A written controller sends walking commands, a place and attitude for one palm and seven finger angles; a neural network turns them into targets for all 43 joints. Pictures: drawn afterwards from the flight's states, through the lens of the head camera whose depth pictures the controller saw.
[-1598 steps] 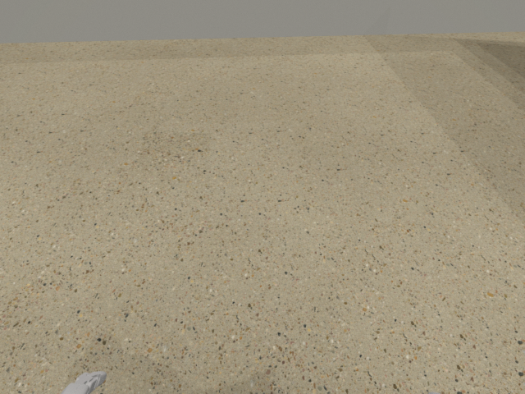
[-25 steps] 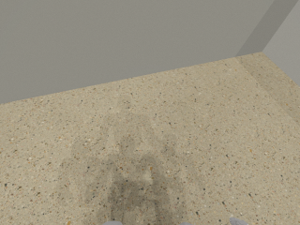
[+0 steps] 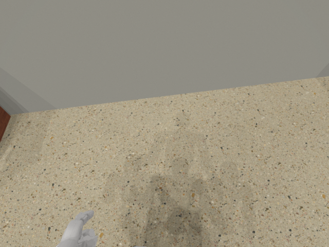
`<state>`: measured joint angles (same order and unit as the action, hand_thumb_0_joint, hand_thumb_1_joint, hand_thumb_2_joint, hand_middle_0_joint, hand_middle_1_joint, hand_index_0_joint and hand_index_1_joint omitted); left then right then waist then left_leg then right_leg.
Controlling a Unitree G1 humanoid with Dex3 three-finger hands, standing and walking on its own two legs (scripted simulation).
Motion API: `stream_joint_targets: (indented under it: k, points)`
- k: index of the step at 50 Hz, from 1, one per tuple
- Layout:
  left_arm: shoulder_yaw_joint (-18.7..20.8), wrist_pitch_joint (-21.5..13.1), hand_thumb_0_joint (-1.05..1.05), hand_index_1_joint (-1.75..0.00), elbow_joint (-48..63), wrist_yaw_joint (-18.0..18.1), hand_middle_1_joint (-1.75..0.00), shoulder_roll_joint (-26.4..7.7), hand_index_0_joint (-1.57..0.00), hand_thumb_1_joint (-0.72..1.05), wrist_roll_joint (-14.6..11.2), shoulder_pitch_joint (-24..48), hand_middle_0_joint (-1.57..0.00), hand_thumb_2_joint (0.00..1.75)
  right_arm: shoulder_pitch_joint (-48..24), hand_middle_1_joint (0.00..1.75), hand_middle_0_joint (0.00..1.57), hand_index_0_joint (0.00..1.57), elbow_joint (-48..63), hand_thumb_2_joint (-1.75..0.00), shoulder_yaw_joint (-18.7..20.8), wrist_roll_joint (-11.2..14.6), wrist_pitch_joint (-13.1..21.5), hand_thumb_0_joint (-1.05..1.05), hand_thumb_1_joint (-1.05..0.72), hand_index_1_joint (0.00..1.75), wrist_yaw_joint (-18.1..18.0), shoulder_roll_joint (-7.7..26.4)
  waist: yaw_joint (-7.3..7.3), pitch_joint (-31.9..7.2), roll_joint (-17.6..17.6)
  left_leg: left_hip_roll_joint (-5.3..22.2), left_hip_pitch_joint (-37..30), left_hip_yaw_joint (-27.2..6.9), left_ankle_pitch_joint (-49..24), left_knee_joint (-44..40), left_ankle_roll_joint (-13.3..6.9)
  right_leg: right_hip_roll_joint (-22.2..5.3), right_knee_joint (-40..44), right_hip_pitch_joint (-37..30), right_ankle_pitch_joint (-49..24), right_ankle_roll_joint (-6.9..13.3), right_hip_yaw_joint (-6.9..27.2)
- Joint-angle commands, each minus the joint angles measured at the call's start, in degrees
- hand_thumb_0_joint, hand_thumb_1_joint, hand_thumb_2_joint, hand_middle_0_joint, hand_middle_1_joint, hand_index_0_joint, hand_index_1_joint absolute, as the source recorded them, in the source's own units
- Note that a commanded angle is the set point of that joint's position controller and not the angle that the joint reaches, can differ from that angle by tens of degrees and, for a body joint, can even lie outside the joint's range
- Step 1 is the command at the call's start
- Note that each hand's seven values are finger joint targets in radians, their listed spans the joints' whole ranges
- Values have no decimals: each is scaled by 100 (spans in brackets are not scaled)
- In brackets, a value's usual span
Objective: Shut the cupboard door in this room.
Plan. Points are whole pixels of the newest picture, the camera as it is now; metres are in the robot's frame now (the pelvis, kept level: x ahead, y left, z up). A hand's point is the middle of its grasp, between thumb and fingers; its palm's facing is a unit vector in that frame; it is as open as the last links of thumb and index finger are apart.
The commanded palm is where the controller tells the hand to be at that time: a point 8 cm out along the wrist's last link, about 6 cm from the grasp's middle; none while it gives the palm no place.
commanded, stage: walk to a spot facing it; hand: left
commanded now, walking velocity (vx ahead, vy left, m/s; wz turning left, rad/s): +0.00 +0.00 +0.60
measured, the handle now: out of the picture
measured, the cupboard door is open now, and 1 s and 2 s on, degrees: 86 86 86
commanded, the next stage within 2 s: turn to face it in 1.72 s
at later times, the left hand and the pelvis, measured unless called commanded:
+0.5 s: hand out of the picture -0.08 +0.26 -0.18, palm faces +0.39 -0.89 -0.24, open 7.4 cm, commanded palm none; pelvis +0.05 +0.07 -0.01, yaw +20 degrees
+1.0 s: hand (48, 188) +0.31 +0.39 -0.16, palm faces +0.38 -0.91 -0.17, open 7.4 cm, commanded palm none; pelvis +0.25 +0.17 -0.01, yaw +27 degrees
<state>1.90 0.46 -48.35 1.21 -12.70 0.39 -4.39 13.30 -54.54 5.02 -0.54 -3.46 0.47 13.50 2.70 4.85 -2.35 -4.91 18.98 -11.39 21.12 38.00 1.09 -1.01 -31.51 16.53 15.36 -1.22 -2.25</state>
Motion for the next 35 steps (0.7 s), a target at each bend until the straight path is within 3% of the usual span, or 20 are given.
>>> stream_joint_targets:
  k: [1, 3, 5, 6, 10, 14, 18, 20, 21, 22, 23, 24, 25, 26, 27, 29, 31, 35]
  points:
    - [328, -125, 0, -30, 284, 123, -30, -1142, -20, 90, 22, -513, -20, 90, -66, 30, 20, 20, 533, -90, 220, -51, 76, 0, -90, 30, -11, 765, -295, -775, 1242, 379, 1255, 355, 935, 2931, 151, -2428, 1503, -903, -1313, 992, 1727]
    - [262, -99, 0, -30, 370, 89, -30, -915, -20, 90, 26, -161, -20, 90, -11, 30, 20, 20, 397, -90, 204, -84, 5, 0, -90, 30, 83, 675, -144, -367, 1152, 591, 1310, 669, 266, 3329, 205, -1899, 1633, -646, -335, 714, 1029]
    - [238, -177, 0, -30, 283, 45, -30, -834, -20, 90, 34, -383, -20, 90, -2, 30, 20, 20, 377, -90, 162, -115, 7, 0, -90, 30, 159, 614, -191, -385, 1269, 646, 1481, 865, -126, 3337, 274, -1704, 1723, -863, -49, 532, 569]
    - [257, -210, 0, -30, 215, 38, -30, -854, -20, 90, 42, -524, -20, 90, -101, 30, 20, 20, 391, -90, 164, -114, 10, 0, -90, 30, 181, 610, -247, -300, 1377, 715, 1598, 917, -224, 3290, 300, -1745, 1815, -955, 154, 525, 485]
    - [323, -301, 0, -30, -100, 14, -30, -981, -20, 90, 81, -1131, -20, 90, -702, 30, 20, 20, 513, -90, 121, -102, 52, 0, -90, 30, 260, 547, -512, -79, 1185, 909, 1789, 1127, -231, 2490, 320, -1979, 2059, -1291, 562, 610, 371]
    - [356, -347, 0, -30, -333, -28, -30, -1087, -20, 90, 124, -1413, -20, 90, -1081, 30, 20, 20, 591, -90, 52, -83, 108, 0, -90, 30, 315, 408, -604, 15, 1198, 992, 1610, 1372, -135, 1490, 264, -2107, 2139, -1435, 601, 597, -67]
    - [394, -349, 0, -30, -489, -72, -30, -1157, -20, 90, 156, -1580, -20, 90, -1292, 30, 20, 20, 710, -90, -48, -59, 213, 0, -90, 30, 351, 285, -678, -61, 1337, 922, 952, 1729, 74, 350, 127, -2203, 1850, -1362, 206, 573, -473]
    - [426, -345, 0, -30, -541, -87, -30, -1249, -20, 90, 163, -1559, -20, 90, -1140, 30, 20, 20, 701, -90, -61, -55, 274, 0, -90, 30, 340, 304, -583, -179, 1284, 850, 421, 1867, 130, -41, 33, -2292, 1577, -1226, -28, 535, -624]
    - [430, -344, 0, -30, -580, -99, -30, -1281, -20, 90, 156, -1507, -20, 90, -931, 30, 20, 20, 646, -90, -58, -65, 317, 0, -90, 30, 325, 341, -435, -273, 1201, 781, -67, 1979, -14, -392, 0, -2263, 1297, -1047, -188, 443, -768]
    - [430, -340, 0, -30, -598, -116, -30, -1262, -20, 90, 131, -1400, -20, 90, -385, 30, 20, 20, 519, -90, 1, -87, 368, 0, -90, 30, 298, 506, -109, -605, 797, 646, -1139, 2016, -263, -886, -59, -2116, 469, -608, -365, 272, -1045]
    - [391, -340, 0, -30, -537, -162, -30, -1080, -20, 90, 87, -1327, -20, 90, 497, 30, 20, 20, 283, -90, 134, -104, 434, 0, -90, 30, 224, 997, 348, -1203, -287, 929, -2598, 1441, -199, -1392, -266, -1652, -1221, 159, -505, 22, -1440]
    - [281, -337, 0, -30, -166, -258, -30, -658, -20, 90, 30, -1039, -20, 90, 1219, 30, 20, 20, 116, -90, 344, -140, 508, 0, -90, 30, 144, 1762, 716, -1284, -2142, 2628, -3487, -1303, -409, -1938, -849, -662, -3124, 2296, 1958, -404, -1329]
    - [237, -303, 0, -30, 46, -235, -30, -703, -20, 90, 74, -485, -20, 90, 1534, 30, 20, 20, -92, -90, 356, -59, 482, 0, -90, 30, 49, 1956, 818, -1193, -1472, 3027, -3388, -1671, -957, -2252, -1228, -681, -3702, 2895, 2013, -288, -382]
    - [266, -299, 0, -30, -47, -186, -30, -752, -20, 90, 75, -344, -20, 90, 1236, 30, 20, 20, -120, -90, 260, -46, 483, 0, -90, 30, 4, 1667, 637, -906, -1104, 2874, -2867, -1301, -991, -2301, -1250, -926, -3886, 2778, 1620, -204, -116]
    - [280, -286, 0, -30, -173, -202, -30, -686, -20, 90, 63, -381, -20, 90, 749, 30, 20, 20, 58, -90, 195, -28, 510, 0, -90, 30, -42, 1402, 381, -582, -809, 2672, -2366, -1072, -1035, -2301, -1175, -988, -4011, 2708, 1187, -217, -76]
    - [270, -240, 0, -30, -510, -266, -30, -640, -20, 90, 114, -789, -20, 90, 195, 30, 20, 20, 153, -90, 10, -37, 631, 0, -90, 30, -63, 907, -22, -190, -562, 2110, -1619, -88, -1774, -2395, -875, -1017, -3770, 2157, 393, -257, -17]
    - [223, -206, 0, -30, -637, -277, -30, -513, -20, 90, 122, -1054, -20, 90, 280, 30, 20, 20, 58, -90, -50, -8, 736, 0, -90, 30, -80, 730, -178, -266, -519, 1807, -1738, 470, -2848, -2395, -785, -862, -3657, 2021, 32, -304, -133]
    - [154, -170, 0, -30, -643, -250, -30, -445, -20, 90, 126, -925, -20, 90, 656, 30, 20, 20, -219, -90, -90, 36, 807, 0, -90, 30, -103, 544, -245, -179, -446, 1669, -2055, 726, -3941, -2444, -756, -722, -3459, 2317, -348, -350, -251]
